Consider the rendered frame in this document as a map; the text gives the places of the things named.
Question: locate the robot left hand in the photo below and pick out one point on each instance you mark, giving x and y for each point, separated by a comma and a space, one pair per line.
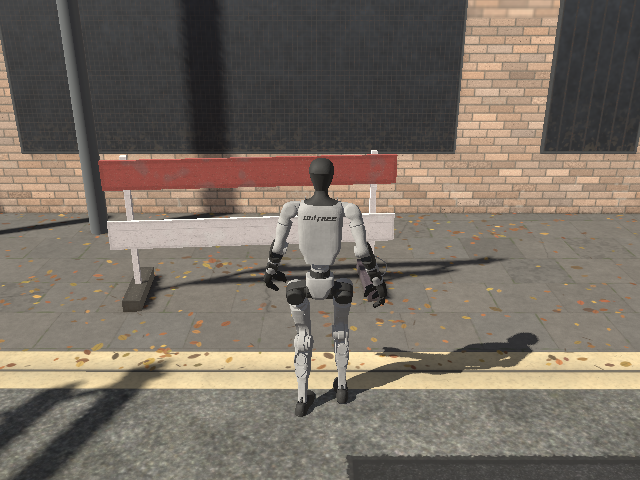
279, 277

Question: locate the right robot upper arm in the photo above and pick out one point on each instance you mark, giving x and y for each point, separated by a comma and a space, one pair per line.
352, 212

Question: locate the left robot upper arm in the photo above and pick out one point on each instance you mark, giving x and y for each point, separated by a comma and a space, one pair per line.
289, 210

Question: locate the robot right hand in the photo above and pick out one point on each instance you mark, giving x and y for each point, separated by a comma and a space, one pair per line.
381, 291

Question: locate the left robot thigh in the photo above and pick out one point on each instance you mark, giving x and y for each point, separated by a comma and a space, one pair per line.
300, 310

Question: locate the robot right foot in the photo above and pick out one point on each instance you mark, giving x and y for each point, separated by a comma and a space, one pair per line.
341, 395

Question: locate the robot right forearm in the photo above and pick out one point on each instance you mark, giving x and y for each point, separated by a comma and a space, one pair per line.
372, 268

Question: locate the robot left forearm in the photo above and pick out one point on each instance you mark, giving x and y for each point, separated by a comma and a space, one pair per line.
273, 261

